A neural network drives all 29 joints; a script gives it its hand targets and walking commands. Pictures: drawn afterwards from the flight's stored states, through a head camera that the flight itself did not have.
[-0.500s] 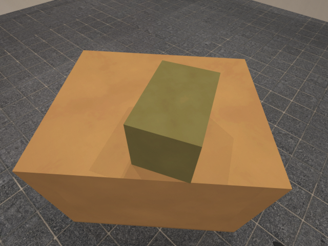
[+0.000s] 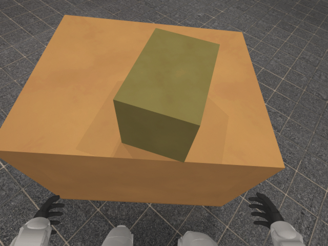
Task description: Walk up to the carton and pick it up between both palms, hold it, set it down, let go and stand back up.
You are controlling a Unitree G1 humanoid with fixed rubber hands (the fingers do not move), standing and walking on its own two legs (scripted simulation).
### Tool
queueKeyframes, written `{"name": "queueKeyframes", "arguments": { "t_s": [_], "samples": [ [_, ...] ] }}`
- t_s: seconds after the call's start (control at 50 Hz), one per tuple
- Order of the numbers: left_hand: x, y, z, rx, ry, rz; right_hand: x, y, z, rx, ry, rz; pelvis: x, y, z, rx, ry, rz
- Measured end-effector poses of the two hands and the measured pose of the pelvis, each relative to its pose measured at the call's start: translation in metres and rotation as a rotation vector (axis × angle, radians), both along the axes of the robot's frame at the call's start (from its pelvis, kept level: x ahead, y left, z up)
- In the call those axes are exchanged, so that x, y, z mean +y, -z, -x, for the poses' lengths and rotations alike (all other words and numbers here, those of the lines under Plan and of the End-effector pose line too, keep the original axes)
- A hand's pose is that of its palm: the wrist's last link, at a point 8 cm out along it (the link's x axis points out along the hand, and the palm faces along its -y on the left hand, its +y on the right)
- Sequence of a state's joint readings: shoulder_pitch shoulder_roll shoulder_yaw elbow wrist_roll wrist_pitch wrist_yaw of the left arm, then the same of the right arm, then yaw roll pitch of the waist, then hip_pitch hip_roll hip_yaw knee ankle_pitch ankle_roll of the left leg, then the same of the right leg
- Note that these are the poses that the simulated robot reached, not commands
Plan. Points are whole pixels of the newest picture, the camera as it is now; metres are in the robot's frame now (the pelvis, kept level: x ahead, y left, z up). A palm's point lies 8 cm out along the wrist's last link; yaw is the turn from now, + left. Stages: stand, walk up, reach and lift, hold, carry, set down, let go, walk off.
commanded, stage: reach and lift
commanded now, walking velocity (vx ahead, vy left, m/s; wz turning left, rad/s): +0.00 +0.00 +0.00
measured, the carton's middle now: (169, 94) +0.52 -0.01 -0.01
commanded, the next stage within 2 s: none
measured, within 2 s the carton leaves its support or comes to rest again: neither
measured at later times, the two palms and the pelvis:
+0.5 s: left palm (42, 210) +0.19 +0.29 -0.06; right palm (261, 228) +0.16 -0.23 -0.05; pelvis +0.02 +0.03 +0.02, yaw -4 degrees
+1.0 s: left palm (45, 203) +0.20 +0.27 -0.04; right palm (247, 219) +0.17 -0.18 -0.03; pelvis +0.03 +0.04 +0.03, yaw -4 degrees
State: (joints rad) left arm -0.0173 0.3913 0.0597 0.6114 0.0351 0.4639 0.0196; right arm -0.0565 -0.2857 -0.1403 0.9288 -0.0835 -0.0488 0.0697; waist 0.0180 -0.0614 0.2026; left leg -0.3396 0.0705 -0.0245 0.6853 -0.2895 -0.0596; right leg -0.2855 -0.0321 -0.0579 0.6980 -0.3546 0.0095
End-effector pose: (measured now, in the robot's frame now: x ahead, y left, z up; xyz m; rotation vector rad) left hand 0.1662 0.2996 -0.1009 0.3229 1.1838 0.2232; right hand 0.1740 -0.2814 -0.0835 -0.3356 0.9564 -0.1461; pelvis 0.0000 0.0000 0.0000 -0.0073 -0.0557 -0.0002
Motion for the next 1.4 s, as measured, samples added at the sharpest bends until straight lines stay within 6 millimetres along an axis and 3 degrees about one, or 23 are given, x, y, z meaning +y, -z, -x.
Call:
{"name": "queueKeyframes", "arguments": {
  "t_s": [0.08,0.14,0.2,0.28,0.4,0.6,0.92,1.4],
  "samples": [
    [-0.027,-0.017,-0.047,-0.133,0.069,0.05,0.006,-0.017,-0.015,-0.106,0.029,-0.02,0.002,-0.002,-0.006,-0.019,0.011,0.006],
    [-0.044,-0.03,-0.06,-0.193,0.087,0.093,0.005,-0.028,-0.012,-0.149,0.052,-0.013,0.005,-0.008,-0.015,-0.034,0.015,0.011],
    [-0.046,-0.036,-0.059,-0.191,0.089,0.104,0.002,-0.033,-0.001,-0.162,0.082,0.006,0.009,-0.011,-0.022,-0.056,0.025,0.004],
    [-0.03,-0.033,-0.045,-0.138,0.07,0.085,0.004,-0.033,0.012,-0.163,0.107,0.016,0.013,-0.015,-0.025,-0.079,0.044,-0.008],
    [-0.01,-0.033,-0.028,-0.118,0.043,0.079,0.03,-0.032,0.018,-0.165,0.092,-0.039,0.02,-0.019,-0.022,-0.061,0.065,-0.008],
    [-0.022,-0.044,-0.029,-0.256,0.082,0.146,0.072,-0.036,0.011,-0.254,0.085,-0.083,0.033,-0.023,-0.02,-0.036,0.07,0.0],
    [-0.025,-0.056,-0.036,-0.388,0.104,0.197,0.088,-0.049,0.005,-0.361,0.144,-0.111,0.039,-0.025,-0.031,-0.067,0.078,-0.005],
    [-0.028,-0.078,-0.056,-0.629,0.192,0.31,0.126,-0.067,-0.027,-0.556,0.208,-0.168,0.036,-0.023,-0.043,-0.062,0.055,0.008]
  ]
}}
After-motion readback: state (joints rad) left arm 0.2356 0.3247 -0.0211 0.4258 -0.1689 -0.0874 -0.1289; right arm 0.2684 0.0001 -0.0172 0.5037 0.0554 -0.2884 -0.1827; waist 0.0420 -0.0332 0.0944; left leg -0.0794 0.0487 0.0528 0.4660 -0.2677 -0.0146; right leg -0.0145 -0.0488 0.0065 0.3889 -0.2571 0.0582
